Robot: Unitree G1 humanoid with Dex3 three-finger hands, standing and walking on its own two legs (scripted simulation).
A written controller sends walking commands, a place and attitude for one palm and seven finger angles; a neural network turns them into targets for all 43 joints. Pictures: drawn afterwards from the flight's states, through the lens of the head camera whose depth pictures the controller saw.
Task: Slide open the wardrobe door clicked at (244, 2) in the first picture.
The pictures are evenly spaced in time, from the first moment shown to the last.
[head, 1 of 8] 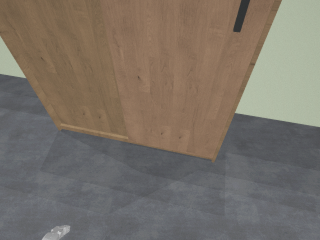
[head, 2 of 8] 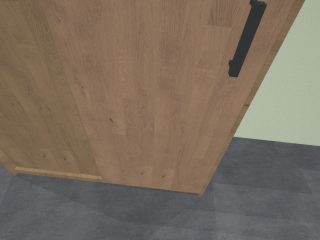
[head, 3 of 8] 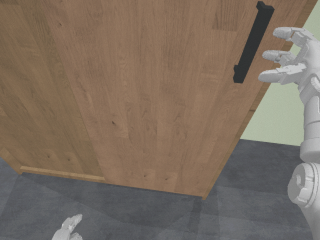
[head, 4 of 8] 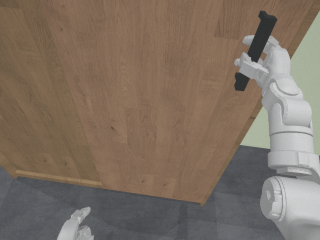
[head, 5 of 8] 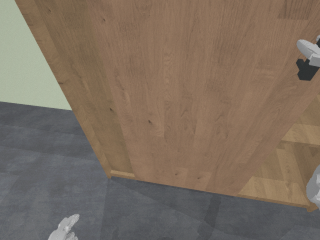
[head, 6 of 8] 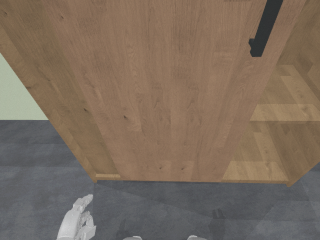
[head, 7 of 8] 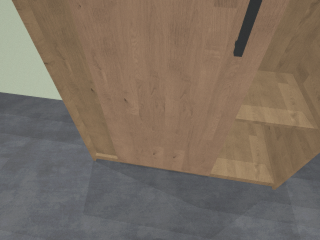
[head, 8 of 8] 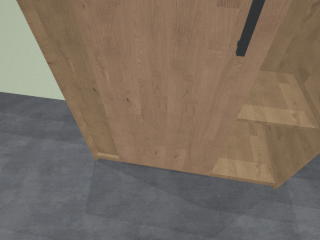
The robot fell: no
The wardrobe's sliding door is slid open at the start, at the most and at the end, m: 0.00 0.42 0.42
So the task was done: yes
